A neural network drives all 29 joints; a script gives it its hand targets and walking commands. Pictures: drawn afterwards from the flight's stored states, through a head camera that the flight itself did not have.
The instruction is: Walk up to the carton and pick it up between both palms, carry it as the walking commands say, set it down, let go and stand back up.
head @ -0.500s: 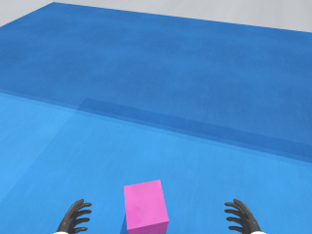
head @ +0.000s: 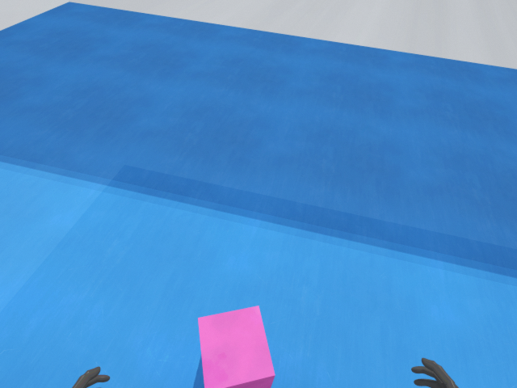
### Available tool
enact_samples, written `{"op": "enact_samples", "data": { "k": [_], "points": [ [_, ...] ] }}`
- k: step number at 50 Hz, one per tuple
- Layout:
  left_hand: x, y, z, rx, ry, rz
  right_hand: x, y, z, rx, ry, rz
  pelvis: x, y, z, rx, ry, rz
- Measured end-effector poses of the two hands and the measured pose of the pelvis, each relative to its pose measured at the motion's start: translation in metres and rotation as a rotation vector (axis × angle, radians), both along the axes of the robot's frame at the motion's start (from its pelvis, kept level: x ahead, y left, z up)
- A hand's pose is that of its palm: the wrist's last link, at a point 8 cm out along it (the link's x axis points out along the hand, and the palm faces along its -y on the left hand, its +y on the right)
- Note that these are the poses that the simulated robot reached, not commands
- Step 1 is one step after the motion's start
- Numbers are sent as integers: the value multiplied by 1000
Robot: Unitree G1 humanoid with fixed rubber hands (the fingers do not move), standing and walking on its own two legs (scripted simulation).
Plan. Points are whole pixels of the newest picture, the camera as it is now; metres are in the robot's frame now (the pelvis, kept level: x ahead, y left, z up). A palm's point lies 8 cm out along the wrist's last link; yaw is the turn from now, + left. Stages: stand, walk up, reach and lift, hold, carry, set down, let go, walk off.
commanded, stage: stand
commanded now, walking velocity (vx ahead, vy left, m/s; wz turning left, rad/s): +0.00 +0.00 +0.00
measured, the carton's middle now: (234, 357) +0.37 +0.05 -0.65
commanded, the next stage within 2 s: none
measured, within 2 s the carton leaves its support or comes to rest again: neither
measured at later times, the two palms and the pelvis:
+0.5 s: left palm out of the picture +0.10 +0.30 -0.10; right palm out of the picture +0.10 -0.30 -0.08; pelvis -0.01 +0.00 +0.00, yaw +0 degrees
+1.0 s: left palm out of the picture +0.07 +0.31 -0.10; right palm out of the picture +0.07 -0.30 -0.09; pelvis -0.02 +0.00 +0.01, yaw +0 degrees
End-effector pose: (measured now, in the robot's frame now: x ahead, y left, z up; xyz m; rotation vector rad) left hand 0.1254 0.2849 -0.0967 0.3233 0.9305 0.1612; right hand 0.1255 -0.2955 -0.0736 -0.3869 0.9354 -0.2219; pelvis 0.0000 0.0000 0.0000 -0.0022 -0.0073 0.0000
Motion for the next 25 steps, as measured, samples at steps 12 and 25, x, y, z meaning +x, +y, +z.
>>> {"op": "enact_samples", "data": {
  "k": [12, 25],
  "points": [
    [-2, 8, -1, 15, 32, 0, -10, 5, -8, 15, 46, -18, 1, 5, 2, 1, -10, -2],
    [-21, 16, -1, 28, 72, 19, -29, -2, -11, 10, 88, -33, -7, 5, 5, 1, -23, 0]
  ]
}}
